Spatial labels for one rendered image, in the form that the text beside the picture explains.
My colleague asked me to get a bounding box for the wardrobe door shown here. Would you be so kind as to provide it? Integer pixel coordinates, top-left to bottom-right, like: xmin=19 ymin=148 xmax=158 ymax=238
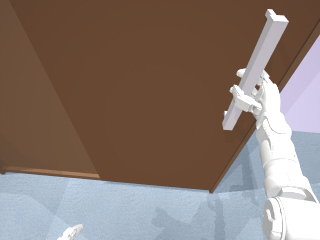
xmin=0 ymin=0 xmax=98 ymax=174
xmin=9 ymin=0 xmax=320 ymax=191

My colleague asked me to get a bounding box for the right robot hand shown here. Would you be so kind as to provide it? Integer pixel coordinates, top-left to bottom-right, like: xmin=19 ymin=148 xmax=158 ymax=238
xmin=229 ymin=68 xmax=281 ymax=120

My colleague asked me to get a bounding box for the right robot upper arm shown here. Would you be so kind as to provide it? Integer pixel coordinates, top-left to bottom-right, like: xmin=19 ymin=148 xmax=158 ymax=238
xmin=262 ymin=196 xmax=320 ymax=240

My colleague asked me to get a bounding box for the left robot hand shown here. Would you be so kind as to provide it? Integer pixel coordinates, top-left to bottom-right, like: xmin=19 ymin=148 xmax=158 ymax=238
xmin=57 ymin=224 xmax=84 ymax=240

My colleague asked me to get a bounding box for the handle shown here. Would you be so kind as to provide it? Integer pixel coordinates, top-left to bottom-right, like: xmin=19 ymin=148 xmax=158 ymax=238
xmin=222 ymin=9 xmax=289 ymax=131

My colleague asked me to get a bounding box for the robot right forearm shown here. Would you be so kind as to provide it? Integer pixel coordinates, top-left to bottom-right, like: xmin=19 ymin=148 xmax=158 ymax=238
xmin=255 ymin=111 xmax=320 ymax=206

